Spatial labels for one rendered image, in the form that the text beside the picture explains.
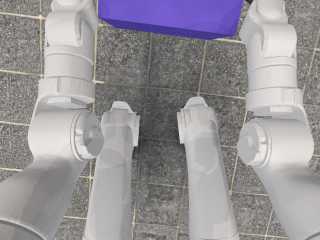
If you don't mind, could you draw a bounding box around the right robot upper arm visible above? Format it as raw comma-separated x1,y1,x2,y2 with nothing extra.
236,118,320,240

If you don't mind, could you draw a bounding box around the robot left foot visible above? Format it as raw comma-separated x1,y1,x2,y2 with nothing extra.
132,111,137,159

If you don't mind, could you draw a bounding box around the left robot upper arm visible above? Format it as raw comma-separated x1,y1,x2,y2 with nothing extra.
0,109,104,240

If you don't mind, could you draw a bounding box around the robot right forearm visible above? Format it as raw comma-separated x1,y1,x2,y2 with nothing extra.
239,0,314,154

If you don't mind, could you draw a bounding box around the carton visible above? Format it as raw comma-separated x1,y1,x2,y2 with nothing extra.
98,0,244,40

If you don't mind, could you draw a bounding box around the robot left forearm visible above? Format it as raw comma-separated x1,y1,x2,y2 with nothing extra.
27,0,100,147

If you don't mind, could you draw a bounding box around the robot left thigh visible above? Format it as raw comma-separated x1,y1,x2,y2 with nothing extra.
82,108,140,240

